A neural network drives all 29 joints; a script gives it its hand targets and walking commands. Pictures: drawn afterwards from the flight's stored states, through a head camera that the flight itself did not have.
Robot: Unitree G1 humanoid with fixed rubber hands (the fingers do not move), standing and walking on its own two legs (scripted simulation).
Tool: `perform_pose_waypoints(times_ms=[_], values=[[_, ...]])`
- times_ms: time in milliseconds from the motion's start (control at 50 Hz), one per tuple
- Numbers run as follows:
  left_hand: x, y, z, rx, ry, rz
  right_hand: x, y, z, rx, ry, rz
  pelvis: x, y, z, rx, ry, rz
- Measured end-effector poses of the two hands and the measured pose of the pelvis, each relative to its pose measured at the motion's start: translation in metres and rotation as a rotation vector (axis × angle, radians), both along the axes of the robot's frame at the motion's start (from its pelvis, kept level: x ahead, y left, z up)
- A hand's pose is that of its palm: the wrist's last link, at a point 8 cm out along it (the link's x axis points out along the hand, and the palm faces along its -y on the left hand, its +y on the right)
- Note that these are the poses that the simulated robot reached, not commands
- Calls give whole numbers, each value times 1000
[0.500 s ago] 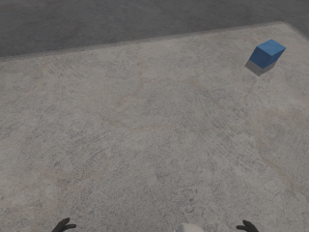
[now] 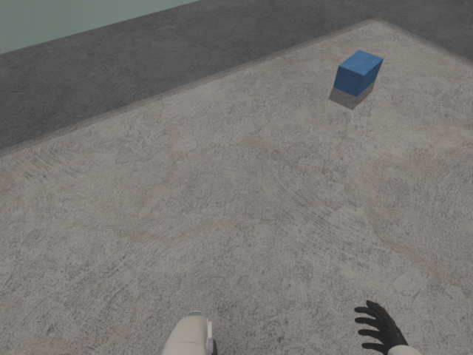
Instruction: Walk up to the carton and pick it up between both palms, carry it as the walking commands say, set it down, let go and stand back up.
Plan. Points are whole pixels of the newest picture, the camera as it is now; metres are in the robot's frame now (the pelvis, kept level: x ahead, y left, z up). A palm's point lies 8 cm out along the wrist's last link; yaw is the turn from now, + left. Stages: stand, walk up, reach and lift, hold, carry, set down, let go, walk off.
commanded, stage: walk up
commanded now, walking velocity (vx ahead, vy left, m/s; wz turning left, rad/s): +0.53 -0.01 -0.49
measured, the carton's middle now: (357, 73) +1.95 -0.67 -0.69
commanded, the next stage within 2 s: none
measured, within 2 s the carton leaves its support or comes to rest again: neither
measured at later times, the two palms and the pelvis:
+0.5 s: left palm (180, 199) +0.45 +0.19 -0.10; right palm out of the picture +0.13 -0.27 -0.10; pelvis +0.26 -0.02 +0.01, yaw -11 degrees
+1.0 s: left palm (213, 192) +0.47 +0.11 -0.09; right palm (421, 177) +0.56 -0.41 -0.12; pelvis +0.49 -0.15 +0.02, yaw -16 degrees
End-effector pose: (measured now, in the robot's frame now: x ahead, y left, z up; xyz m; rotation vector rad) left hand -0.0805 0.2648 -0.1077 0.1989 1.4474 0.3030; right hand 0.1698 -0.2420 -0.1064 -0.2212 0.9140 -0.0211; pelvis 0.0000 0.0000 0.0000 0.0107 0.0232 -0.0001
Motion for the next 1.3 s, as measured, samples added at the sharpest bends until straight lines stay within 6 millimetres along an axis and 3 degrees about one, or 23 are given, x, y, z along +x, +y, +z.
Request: perform_pose_waypoints(times_ms=[60, 120, 160, 180, 240, 320, 400, 460, 500, 540, 640, 700, 840, 940, 1020, 1100, 1180, 1220, 1300], values=[[13, -2, -4, -8, 55, 19, 69, 22, 5, 33, -81, 30, 35, 5, -6, 3, 6, -28], [41, 3, -15, -19, 99, 22, 134, 42, 7, 48, -158, 43, 75, 13, -17, 7, 14, -61], [72, 10, -26, -31, 111, 5, 162, 46, 4, 38, -190, 17, 105, 20, -26, 0, 9, -80], [94, 13, -31, -37, 100, -12, 165, 44, 1, 22, -180, 1, 116, 22, -27, 3, 7, -91], [182, 19, -34, -53, -1, -105, 137, 21, -5, -33, -61, -99, 146, 24, -17, 5, -3, -141], [313, 14, -23, -77, -169, -253, 66, -12, -4, -92, 140, -272, 183, 19, -1, -2, -23, -177], [427, -13, -11, -120, -308, -368, -1, -26, 2, -117, 335, -406, 217, 6, 7, -16, -32, -183], [495, -49, -2, -167, -393, -427, -31, -30, 8, -112, 453, -473, 241, -9, 10, -23, -34, -184], [533, -78, 4, -202, -437, -458, -37, -32, 9, -97, 499, -500, 258, -22, 10, -26, -35, -189], [566, -108, 8, -227, -472, -488, -30, -37, 6, -69, 516, -516, 277, -36, 10, -24, -33, -196], [634, -172, 5, -206, -500, -559, 19, -70, -24, 4, 503, -541, 330, -83, -6, -3, -15, -221], [648, -183, -4, -142, -479, -534, 67, -99, -43, 27, 485, -497, 354, -108, -15, 2, -6, -235], [583, -154, 9, -31, -218, -360, 239, -155, -27, 39, 250, -376, 415, -136, 9, 19, -22, -254], [552, -153, 15, -22, -58, -269, 335, -170, -14, 54, 167, -331, 462, -145, 17, 22, -33, -266], [556, -159, 11, -43, 27, -225, 407, -167, -10, 73, 120, -300, 504, -146, 15, 15, -35, -274], [586, -162, -2, -77, 82, -203, 483, -155, -8, 78, 66, -270, 553, -143, 7, 2, -29, -274], [639, -157, -32, -114, 127, -210, 549, -152, -14, 21, 13, -274, 612, -136, -14, -24, -18, -288], [680, -154, -44, -122, 112, -241, 554, -155, -18, -16, 43, -304, 633, -133, -18, -21, -15, -291], [789, -159, -42, -133, -29, -326, 509, -162, -9, -65, 223, -417, 670, -138, -2, -37, -13, -295]])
